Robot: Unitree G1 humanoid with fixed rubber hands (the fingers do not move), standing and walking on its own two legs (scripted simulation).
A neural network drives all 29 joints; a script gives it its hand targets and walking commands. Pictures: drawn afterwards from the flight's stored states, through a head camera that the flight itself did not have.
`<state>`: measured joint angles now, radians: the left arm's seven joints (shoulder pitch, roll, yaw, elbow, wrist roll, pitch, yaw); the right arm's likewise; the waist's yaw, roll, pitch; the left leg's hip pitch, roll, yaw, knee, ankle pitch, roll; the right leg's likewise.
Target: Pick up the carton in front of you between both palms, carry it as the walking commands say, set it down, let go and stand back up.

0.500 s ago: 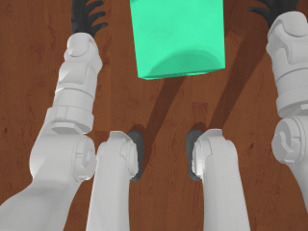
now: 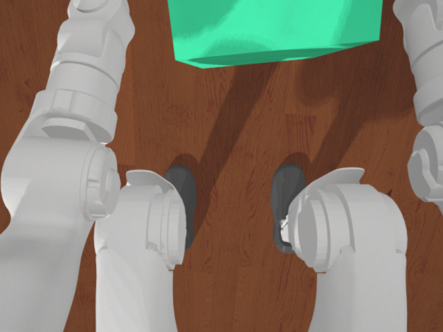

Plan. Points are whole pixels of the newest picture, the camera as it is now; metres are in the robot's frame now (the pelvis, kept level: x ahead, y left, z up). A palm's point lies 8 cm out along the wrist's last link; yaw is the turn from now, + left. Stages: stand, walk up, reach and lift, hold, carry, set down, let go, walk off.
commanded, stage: reach and lift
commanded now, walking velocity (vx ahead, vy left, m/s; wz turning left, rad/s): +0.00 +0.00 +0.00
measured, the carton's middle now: out of the picture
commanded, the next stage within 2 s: none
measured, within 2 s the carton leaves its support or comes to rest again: leaves its support in 0.72 s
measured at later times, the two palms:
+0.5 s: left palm out of the picture +0.56 +0.11 -0.17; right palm out of the picture +0.56 -0.20 -0.17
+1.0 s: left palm out of the picture +0.53 +0.09 -0.03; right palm out of the picture +0.51 -0.20 -0.03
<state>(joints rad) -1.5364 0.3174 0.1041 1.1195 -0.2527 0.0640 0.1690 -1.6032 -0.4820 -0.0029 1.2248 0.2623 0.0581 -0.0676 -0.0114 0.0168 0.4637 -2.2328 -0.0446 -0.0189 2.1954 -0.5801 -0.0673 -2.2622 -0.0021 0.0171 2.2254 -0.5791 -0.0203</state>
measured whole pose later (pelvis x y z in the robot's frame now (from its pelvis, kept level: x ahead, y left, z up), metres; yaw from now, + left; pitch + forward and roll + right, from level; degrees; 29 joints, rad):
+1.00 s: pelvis +0.00 +0.02 +0.05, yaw -3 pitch +41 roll +2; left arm -1.19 0.04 0.46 0.79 0.08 0.31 0.15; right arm -1.24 -0.18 -0.31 0.85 -0.08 0.35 -0.06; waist -0.03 0.06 0.00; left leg -2.18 -0.08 -0.04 2.04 -0.57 -0.06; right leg -2.21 0.05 0.05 2.04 -0.53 0.04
